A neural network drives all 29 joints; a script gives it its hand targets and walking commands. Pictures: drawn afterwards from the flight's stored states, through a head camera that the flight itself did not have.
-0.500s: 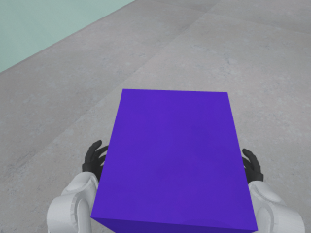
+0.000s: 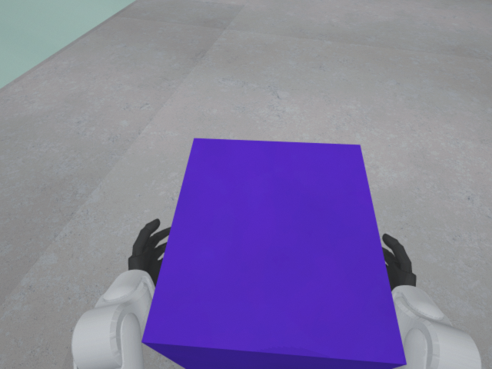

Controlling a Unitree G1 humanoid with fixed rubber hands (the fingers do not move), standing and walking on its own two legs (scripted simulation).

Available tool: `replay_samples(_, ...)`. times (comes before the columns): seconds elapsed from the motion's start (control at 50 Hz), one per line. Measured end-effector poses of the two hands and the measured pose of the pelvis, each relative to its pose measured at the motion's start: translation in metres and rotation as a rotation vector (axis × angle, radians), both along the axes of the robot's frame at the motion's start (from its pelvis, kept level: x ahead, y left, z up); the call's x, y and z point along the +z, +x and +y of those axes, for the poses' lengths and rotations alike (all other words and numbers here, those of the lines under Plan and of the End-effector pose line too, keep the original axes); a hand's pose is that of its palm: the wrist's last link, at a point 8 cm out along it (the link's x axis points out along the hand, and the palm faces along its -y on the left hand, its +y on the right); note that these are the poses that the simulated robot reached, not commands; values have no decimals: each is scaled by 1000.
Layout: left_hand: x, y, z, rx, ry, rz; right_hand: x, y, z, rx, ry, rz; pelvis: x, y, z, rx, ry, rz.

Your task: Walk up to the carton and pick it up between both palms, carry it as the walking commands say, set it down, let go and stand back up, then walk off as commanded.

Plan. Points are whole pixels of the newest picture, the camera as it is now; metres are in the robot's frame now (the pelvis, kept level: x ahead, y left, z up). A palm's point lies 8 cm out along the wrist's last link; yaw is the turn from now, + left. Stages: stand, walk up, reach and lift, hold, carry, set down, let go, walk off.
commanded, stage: carry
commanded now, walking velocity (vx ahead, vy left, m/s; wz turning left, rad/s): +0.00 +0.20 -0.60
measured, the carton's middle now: (268, 267) +0.28 +0.00 +0.01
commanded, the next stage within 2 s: none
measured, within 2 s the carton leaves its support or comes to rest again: neither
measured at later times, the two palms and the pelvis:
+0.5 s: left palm (90, 272) +0.23 +0.25 +0.08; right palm (346, 317) +0.19 -0.09 +0.09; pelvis -0.02 +0.10 +0.01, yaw -7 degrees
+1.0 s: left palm (77, 289) +0.20 +0.25 +0.10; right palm (353, 356) +0.14 -0.09 +0.09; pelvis -0.05 +0.11 +0.01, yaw -9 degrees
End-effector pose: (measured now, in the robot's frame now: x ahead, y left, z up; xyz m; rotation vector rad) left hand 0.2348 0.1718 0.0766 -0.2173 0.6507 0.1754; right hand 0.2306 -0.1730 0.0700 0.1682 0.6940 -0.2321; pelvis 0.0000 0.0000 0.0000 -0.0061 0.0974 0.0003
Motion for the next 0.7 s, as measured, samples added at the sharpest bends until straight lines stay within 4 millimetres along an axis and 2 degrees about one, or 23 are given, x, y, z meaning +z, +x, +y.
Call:
replay_samples(0.06, -5, 1, -4, -21, 10, -2, -11, -8, -4, -26, 18, -3, -8, -4, 4, -19, 7, -4)
replay_samples(0.18, 4, -1, 6, -66, 21, 21, -3, -25, 8, -74, 34, 18, 5, -9, 27, -69, 25, -8)
replay_samples(0.26, 9, 1, 24, -95, 21, 2, 1, -32, 26, -103, 31, -2, 5, -11, 52, -95, 23, -21)
replay_samples(0.34, 2, 1, 53, -102, -18, -22, 8, -33, 55, -107, -10, -25, -1, -10, 78, -99, -14, -34)
replay_samples(0.44, 5, -4, 75, -95, -52, -2, 22, -37, 77, -101, -41, -6, 10, -14, 97, -101, -42, -24)
replay_samples(0.58, 9, -4, 70, -150, -32, -9, 19, -57, 75, -157, -23, -13, 9, -23, 108, -156, -18, -22)
replay_samples(0.7, 19, -14, 70, -161, -6, -29, 20, -70, 75, -167, 2, -34, 9, -32, 111, -155, -20, -40)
